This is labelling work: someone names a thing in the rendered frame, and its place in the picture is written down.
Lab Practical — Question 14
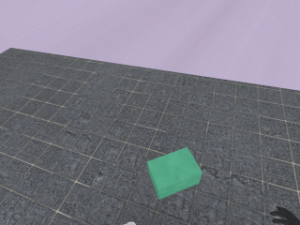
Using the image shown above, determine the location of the robot right hand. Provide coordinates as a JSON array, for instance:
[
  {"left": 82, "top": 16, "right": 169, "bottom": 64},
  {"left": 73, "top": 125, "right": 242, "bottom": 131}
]
[{"left": 270, "top": 206, "right": 300, "bottom": 225}]

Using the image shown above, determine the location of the carton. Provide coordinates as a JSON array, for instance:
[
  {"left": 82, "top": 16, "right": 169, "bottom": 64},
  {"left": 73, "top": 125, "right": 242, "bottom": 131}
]
[{"left": 147, "top": 147, "right": 203, "bottom": 200}]

